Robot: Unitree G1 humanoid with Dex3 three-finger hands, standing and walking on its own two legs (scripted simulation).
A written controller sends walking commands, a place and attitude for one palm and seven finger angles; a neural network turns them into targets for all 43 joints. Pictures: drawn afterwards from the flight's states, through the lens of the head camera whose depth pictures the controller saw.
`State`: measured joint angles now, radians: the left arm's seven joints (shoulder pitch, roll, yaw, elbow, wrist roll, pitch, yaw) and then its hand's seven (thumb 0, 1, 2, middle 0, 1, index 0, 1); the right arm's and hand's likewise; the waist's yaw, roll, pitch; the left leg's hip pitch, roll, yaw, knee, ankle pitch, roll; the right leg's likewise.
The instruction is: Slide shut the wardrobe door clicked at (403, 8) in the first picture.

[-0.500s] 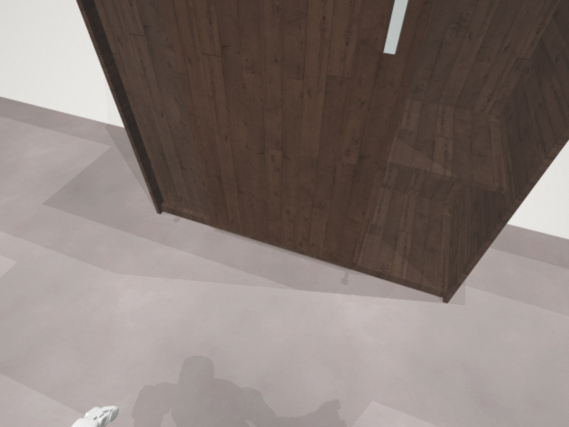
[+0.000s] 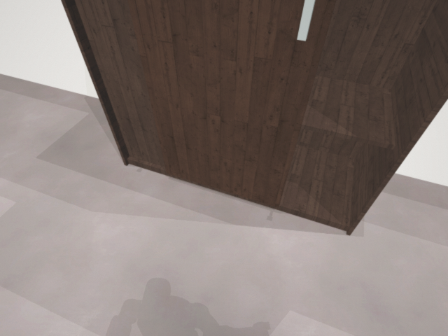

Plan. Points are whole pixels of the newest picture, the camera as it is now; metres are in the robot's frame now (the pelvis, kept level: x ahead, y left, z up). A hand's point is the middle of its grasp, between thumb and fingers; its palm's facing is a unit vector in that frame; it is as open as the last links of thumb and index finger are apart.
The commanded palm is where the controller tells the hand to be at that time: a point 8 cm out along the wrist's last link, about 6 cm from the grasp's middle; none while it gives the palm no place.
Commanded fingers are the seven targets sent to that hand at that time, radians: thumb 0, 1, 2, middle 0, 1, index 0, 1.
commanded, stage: stand and wait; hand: left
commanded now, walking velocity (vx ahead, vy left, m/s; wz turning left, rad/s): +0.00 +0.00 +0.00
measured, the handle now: (310, 0) +0.86 -0.17 +0.25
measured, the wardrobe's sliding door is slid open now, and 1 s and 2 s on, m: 0.36 0.36 0.36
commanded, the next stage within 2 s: look at it before walking up in 0.32 s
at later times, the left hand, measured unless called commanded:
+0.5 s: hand out of the picture +0.09 +0.24 -0.15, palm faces -0.04 -0.94 -0.34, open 7.4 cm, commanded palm none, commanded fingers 0.00 0.90 0.90 -0.20 -0.30 -0.20 -0.30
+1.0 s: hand out of the picture +0.09 +0.24 -0.15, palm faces -0.04 -0.94 -0.34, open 7.4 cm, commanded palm none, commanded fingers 0.00 0.90 0.90 -0.20 -0.30 -0.20 -0.30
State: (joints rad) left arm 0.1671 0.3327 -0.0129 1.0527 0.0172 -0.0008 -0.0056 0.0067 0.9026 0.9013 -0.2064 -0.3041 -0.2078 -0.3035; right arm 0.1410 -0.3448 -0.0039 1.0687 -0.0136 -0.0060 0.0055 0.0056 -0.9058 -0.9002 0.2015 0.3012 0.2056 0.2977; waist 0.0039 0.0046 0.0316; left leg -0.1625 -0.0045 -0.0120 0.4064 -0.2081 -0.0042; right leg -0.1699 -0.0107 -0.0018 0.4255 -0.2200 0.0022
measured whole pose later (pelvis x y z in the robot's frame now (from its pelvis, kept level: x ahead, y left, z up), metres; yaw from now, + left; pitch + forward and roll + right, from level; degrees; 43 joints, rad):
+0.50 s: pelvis +0.00 -0.01 +0.00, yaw +0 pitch -2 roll +0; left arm 0.13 0.33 -0.01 1.07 0.02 -0.01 0.00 0.01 0.90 0.90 -0.21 -0.30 -0.21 -0.30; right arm 0.14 -0.34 0.00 1.11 -0.01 -0.01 0.01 0.01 -0.91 -0.90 0.20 0.30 0.21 0.30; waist 0.00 0.01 0.03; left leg -0.15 0.01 -0.01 0.37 -0.19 -0.02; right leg -0.16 0.00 0.00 0.39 -0.20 -0.01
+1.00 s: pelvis +0.01 +0.00 +0.00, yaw +0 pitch -2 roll +0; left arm 0.14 0.34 -0.01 1.08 0.02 -0.01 0.00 0.01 0.90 0.90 -0.21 -0.30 -0.21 -0.30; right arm 0.12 -0.34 0.00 1.11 -0.01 -0.01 0.00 0.00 -0.91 -0.90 0.20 0.30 0.21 0.30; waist 0.00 0.00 0.03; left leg -0.13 0.01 -0.01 0.35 -0.20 -0.01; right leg -0.13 0.00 0.00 0.37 -0.20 -0.01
